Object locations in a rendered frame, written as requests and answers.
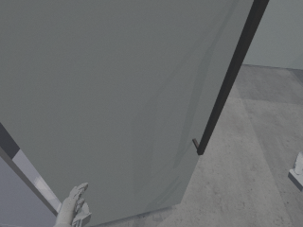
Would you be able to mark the right robot hand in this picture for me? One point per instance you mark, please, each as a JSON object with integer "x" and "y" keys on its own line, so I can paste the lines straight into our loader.
{"x": 296, "y": 174}

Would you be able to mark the left robot hand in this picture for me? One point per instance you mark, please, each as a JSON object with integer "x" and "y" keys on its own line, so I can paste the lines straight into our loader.
{"x": 68, "y": 212}

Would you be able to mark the fridge door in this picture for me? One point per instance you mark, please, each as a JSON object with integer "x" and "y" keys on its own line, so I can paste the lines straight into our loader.
{"x": 112, "y": 93}

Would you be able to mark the handle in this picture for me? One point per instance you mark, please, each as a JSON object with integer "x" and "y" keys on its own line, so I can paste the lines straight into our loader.
{"x": 250, "y": 27}

